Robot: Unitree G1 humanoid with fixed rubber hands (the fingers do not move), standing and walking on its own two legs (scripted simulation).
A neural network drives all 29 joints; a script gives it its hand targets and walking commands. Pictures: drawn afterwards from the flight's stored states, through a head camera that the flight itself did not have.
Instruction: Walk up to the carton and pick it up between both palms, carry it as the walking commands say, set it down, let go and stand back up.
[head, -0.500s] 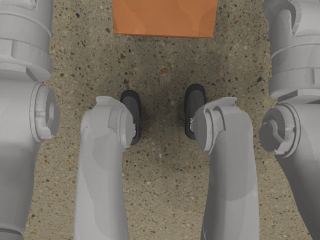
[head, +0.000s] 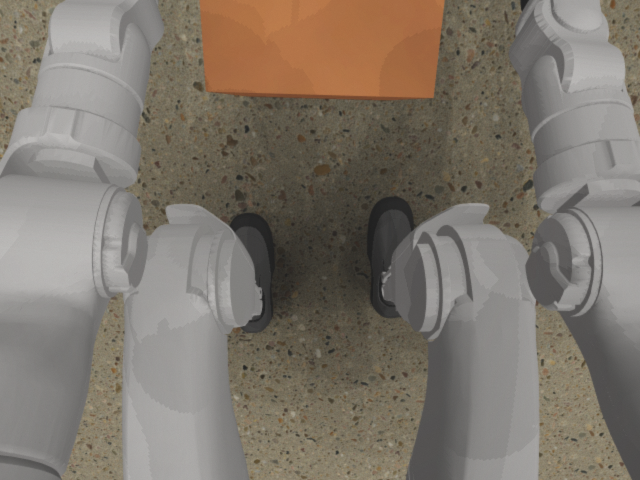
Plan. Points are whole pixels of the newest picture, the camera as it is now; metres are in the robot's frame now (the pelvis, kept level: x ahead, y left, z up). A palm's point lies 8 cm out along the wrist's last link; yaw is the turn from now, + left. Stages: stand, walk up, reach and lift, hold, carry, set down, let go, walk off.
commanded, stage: reach and lift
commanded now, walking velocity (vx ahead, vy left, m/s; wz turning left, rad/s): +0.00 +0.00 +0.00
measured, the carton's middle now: out of the picture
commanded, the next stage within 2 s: none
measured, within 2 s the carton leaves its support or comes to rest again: leaves its support in 1.82 s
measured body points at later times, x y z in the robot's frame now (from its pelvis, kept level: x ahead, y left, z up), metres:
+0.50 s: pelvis +0.00 +0.00 -0.03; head +0.39 +0.01 +0.19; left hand +0.57 +0.16 -0.24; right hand +0.55 -0.21 -0.23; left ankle +0.12 +0.12 -0.37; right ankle +0.14 -0.11 -0.37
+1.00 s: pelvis +0.00 +0.00 -0.03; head +0.39 +0.00 +0.19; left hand +0.58 +0.14 -0.23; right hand +0.56 -0.17 -0.22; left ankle +0.12 +0.12 -0.37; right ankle +0.14 -0.11 -0.37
